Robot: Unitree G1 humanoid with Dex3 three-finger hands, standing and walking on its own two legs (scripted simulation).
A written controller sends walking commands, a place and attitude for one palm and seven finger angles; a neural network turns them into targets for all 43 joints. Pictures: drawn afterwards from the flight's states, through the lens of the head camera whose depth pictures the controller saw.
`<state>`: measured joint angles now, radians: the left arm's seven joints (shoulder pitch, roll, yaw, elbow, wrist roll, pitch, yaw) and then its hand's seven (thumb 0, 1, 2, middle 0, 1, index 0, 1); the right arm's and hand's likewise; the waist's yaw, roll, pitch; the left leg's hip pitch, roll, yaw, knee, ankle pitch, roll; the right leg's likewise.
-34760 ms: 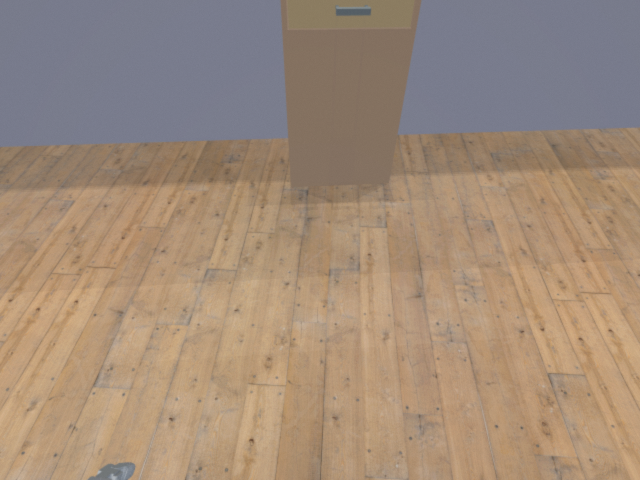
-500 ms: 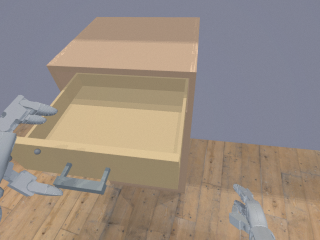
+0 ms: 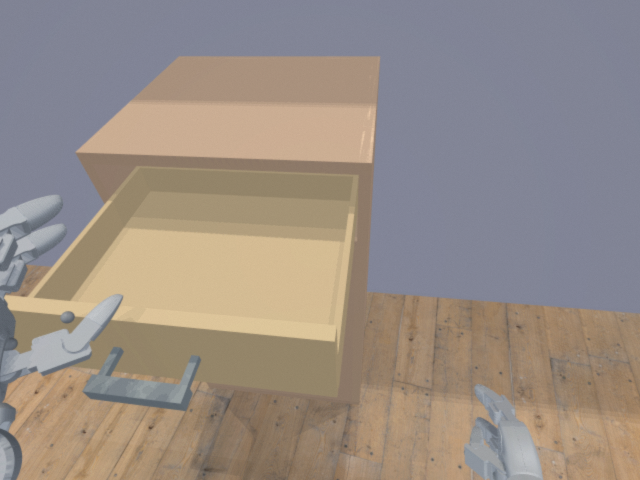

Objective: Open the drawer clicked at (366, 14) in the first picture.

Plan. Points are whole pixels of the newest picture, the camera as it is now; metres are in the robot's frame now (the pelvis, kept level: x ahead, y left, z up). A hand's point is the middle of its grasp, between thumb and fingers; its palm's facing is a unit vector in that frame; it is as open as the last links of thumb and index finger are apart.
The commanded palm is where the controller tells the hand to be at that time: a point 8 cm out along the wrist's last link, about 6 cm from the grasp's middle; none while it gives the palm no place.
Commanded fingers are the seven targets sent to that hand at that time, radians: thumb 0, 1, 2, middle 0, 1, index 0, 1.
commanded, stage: draw the hand back to the body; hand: left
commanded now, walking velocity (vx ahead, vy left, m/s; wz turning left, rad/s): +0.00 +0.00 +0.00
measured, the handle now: (146, 375) +0.22 +0.24 +0.04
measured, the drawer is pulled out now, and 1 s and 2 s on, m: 0.30 0.30 0.30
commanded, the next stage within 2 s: step back with the hand held close in 0.38 s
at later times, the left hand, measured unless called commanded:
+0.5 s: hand (60, 340) +0.16 +0.22 +0.22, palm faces +0.45 -0.80 -0.38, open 7.5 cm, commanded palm +0.11 +0.27 +0.23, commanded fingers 0.00 0.90 0.90 -0.20 -0.30 -0.20 -0.30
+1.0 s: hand out of the picture +0.12 +0.26 +0.22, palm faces +0.42 -0.76 -0.50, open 7.4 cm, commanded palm +0.06 +0.31 +0.23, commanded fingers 0.00 0.90 0.90 -0.20 -0.30 -0.20 -0.30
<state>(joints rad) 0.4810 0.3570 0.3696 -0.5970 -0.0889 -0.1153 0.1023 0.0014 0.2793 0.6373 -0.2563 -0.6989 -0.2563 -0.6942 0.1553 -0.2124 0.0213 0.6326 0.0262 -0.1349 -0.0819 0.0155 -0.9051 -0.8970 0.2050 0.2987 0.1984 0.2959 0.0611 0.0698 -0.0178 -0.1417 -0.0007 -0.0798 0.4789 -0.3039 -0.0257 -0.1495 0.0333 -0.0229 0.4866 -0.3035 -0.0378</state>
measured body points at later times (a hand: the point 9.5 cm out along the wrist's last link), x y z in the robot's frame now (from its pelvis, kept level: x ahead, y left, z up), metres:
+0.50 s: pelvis -0.02 -0.01 +0.00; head -0.04 -0.04 +0.45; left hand +0.13 +0.26 +0.24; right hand +0.19 -0.21 -0.08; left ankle -0.03 +0.14 -0.74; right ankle -0.02 -0.09 -0.74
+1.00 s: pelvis -0.06 +0.02 +0.00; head -0.04 +0.04 +0.44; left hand +0.09 +0.30 +0.24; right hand +0.15 -0.20 -0.07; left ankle -0.03 +0.14 -0.74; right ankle -0.02 -0.09 -0.74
